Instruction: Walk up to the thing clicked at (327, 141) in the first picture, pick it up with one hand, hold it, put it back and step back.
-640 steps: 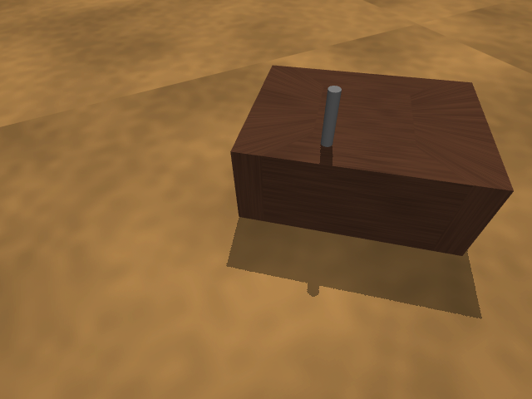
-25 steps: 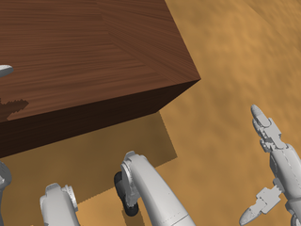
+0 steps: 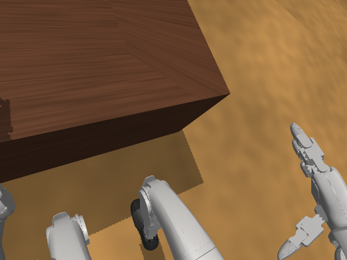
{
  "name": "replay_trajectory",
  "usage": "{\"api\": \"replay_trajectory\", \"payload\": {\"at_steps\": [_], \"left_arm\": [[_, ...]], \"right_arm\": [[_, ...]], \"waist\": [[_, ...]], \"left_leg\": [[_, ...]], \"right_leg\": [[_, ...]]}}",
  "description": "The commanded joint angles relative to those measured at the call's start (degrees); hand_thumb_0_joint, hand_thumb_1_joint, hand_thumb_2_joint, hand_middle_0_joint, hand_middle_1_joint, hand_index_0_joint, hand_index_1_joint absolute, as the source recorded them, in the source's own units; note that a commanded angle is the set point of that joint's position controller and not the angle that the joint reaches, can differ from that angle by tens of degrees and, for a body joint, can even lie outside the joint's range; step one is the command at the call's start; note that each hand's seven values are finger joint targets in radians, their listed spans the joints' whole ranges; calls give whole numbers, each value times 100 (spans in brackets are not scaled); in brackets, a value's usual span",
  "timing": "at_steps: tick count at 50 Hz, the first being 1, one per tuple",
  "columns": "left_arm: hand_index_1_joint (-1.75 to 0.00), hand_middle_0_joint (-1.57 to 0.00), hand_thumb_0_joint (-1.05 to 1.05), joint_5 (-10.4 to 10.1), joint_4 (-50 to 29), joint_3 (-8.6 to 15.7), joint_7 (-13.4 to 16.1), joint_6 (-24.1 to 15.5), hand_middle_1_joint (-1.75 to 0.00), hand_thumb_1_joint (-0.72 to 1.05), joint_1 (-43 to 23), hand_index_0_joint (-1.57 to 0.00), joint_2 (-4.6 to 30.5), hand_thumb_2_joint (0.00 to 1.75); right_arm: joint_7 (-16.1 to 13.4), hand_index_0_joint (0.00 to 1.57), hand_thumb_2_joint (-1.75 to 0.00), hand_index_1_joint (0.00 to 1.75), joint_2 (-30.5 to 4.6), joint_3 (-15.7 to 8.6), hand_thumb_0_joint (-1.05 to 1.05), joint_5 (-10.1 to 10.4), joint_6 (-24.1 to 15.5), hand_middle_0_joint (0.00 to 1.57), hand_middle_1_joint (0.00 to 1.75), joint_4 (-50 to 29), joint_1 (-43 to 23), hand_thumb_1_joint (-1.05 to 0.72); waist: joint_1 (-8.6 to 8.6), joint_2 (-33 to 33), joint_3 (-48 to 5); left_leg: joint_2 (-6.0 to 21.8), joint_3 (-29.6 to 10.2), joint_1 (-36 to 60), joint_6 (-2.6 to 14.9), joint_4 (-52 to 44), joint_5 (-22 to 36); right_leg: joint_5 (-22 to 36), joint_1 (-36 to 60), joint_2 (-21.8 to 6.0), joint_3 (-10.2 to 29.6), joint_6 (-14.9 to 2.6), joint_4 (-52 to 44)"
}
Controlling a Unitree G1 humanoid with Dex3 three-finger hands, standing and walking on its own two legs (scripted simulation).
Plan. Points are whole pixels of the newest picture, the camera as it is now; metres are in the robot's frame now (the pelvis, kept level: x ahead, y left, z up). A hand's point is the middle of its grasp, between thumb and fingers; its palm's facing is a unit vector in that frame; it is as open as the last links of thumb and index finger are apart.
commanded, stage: settle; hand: left
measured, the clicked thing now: out of the picture +0.58 +0.23 -0.01
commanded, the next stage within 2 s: lift in 0.82 s
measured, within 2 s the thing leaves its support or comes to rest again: leaves its support in 0.06 s
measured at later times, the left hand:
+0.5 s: hand out of the picture +0.58 +0.22 +0.01, palm faces +0.26 -0.97 -0.02, open 6.6 cm
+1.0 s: hand out of the picture +0.59 +0.22 +0.05, palm faces +0.25 -0.97 -0.02, open 6.6 cm
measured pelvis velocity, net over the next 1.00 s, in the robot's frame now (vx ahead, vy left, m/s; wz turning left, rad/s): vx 0.01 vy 0.00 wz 0.01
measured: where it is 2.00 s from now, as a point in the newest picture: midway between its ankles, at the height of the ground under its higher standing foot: (116, 255)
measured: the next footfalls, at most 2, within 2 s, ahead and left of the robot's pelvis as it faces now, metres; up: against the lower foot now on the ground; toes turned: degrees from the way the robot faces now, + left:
none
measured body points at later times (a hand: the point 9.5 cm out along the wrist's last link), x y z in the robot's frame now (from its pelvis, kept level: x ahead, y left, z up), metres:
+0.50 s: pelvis +0.01 +0.00 +0.04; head +0.22 +0.08 +0.43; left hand +0.57 +0.27 +0.02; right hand +0.20 -0.25 +0.15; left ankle +0.04 +0.12 -0.51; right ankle +0.10 -0.14 -0.51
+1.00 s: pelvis +0.01 +0.00 +0.05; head +0.21 +0.08 +0.45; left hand +0.57 +0.27 +0.06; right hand +0.20 -0.26 +0.14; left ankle +0.04 +0.12 -0.51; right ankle +0.10 -0.14 -0.51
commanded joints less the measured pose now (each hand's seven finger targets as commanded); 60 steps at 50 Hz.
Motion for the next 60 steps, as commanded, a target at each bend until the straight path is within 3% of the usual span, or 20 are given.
{"api": "replay_trajectory", "payload": {"at_steps": [1, 3, 7, 11, 14, 17, 21, 25, 33, 38, 40, 46, 48, 49, 52, 54, 60], "left_arm": [[-163, -152, 0, -118, -1825, 24, 31, -551, -162, 38, -2903, -154, 1460, 146], [-161, -151, 0, -137, -1927, -21, 26, -524, -160, 36, -2947, -153, 1401, 144], [-160, -150, 0, -97, -2282, 21, 97, -517, -158, 40, -3220, -150, 1574, 145], [-160, -149, 0, -159, -1215, -296, 47, -379, -158, 42, -2614, -150, 833, 146], [-159, -148, 0, -149, -1169, -206, 35, -371, -157, 43, -2618, -149, 999, 146], [-160, -147, 0, -148, -878, -174, 86, -404, -160, 48, -2555, -149, 939, 150], [-163, -150, 0, -193, -787, -80, 74, -537, -162, 47, -2655, -152, 984, 151], [-164, -151, 0, -192, -1050, -74, 14, -681, -163, 45, -2847, -153, 1085, 151], [-161, -148, 0, -213, -1465, -80, 80, -782, -160, 41, -3236, -150, 1232, 148], [-159, -148, 0, -142, -1514, -163, 157, -767, -158, 44, -3281, -150, 1149, 147], [-159, -147, 0, -116, -1238, -228, 146, -708, -159, 44, -3139, -149, 1055, 147], [-160, -148, 0, -124, -706, -216, 128, -576, -160, 48, -2870, -150, 979, 149], [-156, -148, 0, -134, -698, -186, 136, -576, -157, 48, -2881, -151, 944, 141], [-156, -148, 0, -137, -626, -160, 123, -570, -156, 48, -2834, -151, 974, 141], [-156, -149, 0, -177, -919, -69, 14, -608, -157, 46, -2916, -152, 1120, 140], [-156, -150, 0, -234, -992, -109, -73, -615, -158, 47, -2904, -153, 1007, 140], [-158, -151, 0, -356, -1844, -80, -91, -602, -158, 44, -2965, -153, 913, 141]], "right_arm": [[-253, 5, -5, 5, -1119, -965, 0, -12, -202, 5, 5, -566, 189, 56], [-293, 5, -5, 5, -1143, -997, 0, -40, -190, 5, 5, -404, 103, 56], [-317, 5, -5, 5, -983, -760, 0, -84, -135, 5, 5, -240, 92, 57], [-341, 5, -5, 5, -909, -608, 0, -87, -114, 5, 5, -1, -112, 58], [-360, 5, -4, 5, -1006, -628, 0, -108, -83, 5, 5, -140, -125, 58], [-326, 5, -4, 5, -933, -492, 0, -98, -48, 5, 5, -339, -115, 59], [-340, 5, -4, 5, -947, -589, 0, -90, -56, 5, 5, -179, -1, 58], [-335, 5, -4, 5, -824, -399, 0, -94, -116, 5, 5, -242, 40, 58], [-402, 5, -5, 5, -918, -454, 0, -194, -129, 5, 5, 29, -76, 57], [-416, 5, -4, 5, -864, -446, 0, -234, -103, 5, 5, 292, -202, 57], [-407, 5, -4, 5, -765, -279, 0, -226, -70, 5, 5, 440, -229, 58], [-423, 5, -4, 5, -768, -331, 0, -200, -93, 5, 5, 359, -278, 58], [-404, 5, -5, 5, -793, -328, 0, -178, -103, 5, 5, 144, -301, 55], [-421, 5, -5, 5, -904, -452, 0, -158, -106, 5, 5, -3, -344, 56], [-427, 5, -5, 5, -840, -427, 0, -150, -95, 5, 5, 110, -66, 55], [-429, 5, -5, 5, -831, -426, 0, -128, -116, 5, 5, 68, -48, 55], [-437, 5, -5, 5, -744, -410, 0, -156, -142, 5, 5, 450, 16, 54]], "waist": [[330, 3669, -4122], [366, 3778, -4088], [462, 3805, -4084], [346, 3131, -3434], [355, 2966, -3492], [355, 2704, -3436], [346, 2594, -3473], [409, 2697, -3733], [542, 3339, -4145], [533, 3352, -3919], [562, 3283, -3621], [493, 2750, -3524], [482, 2535, -3603], [502, 2444, -3740], [547, 2576, -3849], [602, 2627, -3964], [956, 3078, -4097]], "left_leg": [[-66, 212, 3694, 23, -1414, 2280], [-57, 221, 3911, 16, -1447, 2353], [-50, 240, 4049, 15, -1560, 2409], [-33, 226, 3635, 69, -1703, 2295], [-6, 229, 3797, 70, -1744, 2578], [-16, 189, 3658, 66, -1855, 2700], [-47, 217, 3579, 105, -1939, 2393], [-57, 238, 3827, 98, -1965, 2444], [-48, 239, 4535, 10, -2037, 2744], [-48, 280, 4349, 24, -2089, 2584], [-25, 249, 4315, 7, -2186, 2604], [-34, 288, 3913, 95, -2201, 2401], [-34, 268, 3859, 99, -2282, 2433], [-37, 256, 3985, 102, -2299, 2478], [-30, 279, 4136, 93, -2342, 2612], [-52, 295, 4229, 86, -2385, 2678], [-56, 309, 4928, 1, -2663, 2732]], "right_leg": [[1481, 2423, 131, -92, -430, -818], [1502, 2413, 130, -72, -432, -896], [1524, 2625, 132, -38, -425, -1010], [1585, 2675, 154, -97, -400, -1211], [1783, 2738, 160, -120, -393, -1310], [1917, 2936, 162, -175, -396, -1348], [1742, 2996, 154, -134, -378, -1426], [1770, 3106, 155, -107, -374, -1457], [1818, 3105, 141, -68, -410, -1520], [1754, 3232, 129, -18, -404, -1604], [1696, 3072, 143, -70, -420, -1661], [1751, 3436, 150, -26, -362, -1799], [1798, 3550, 165, -82, -372, -1819], [1858, 3606, 165, -88, -367, -1831], [1938, 3685, 164, -88, -384, -1860], [2014, 3831, 151, -65, -386, -1879], [1849, 3858, 140, -66, -430, -2074]]}}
